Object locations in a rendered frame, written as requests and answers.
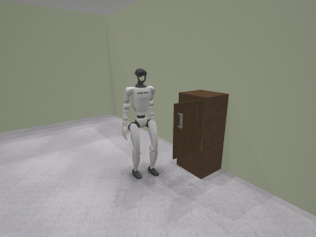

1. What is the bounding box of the robot right upper arm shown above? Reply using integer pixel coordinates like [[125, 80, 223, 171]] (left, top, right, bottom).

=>
[[123, 87, 134, 110]]

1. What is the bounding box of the robot torso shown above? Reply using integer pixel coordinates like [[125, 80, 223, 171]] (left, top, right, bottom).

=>
[[130, 85, 151, 127]]

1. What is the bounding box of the right robot hand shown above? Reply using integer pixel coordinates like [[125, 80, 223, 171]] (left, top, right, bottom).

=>
[[121, 125, 129, 140]]

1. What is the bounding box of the robot left forearm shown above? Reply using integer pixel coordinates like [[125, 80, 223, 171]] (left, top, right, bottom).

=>
[[148, 105, 155, 121]]

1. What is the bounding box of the robot left thigh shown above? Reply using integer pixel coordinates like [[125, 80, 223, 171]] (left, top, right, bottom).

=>
[[147, 119, 158, 153]]

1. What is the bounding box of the cupboard door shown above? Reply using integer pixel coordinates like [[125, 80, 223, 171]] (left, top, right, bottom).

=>
[[173, 99, 204, 159]]

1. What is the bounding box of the robot left upper arm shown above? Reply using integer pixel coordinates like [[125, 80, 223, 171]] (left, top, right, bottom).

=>
[[147, 86, 155, 107]]

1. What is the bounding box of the handle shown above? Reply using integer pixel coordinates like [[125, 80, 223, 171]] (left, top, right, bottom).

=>
[[178, 113, 183, 129]]

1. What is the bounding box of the robot right forearm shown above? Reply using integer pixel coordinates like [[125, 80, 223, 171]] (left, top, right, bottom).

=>
[[122, 104, 128, 126]]

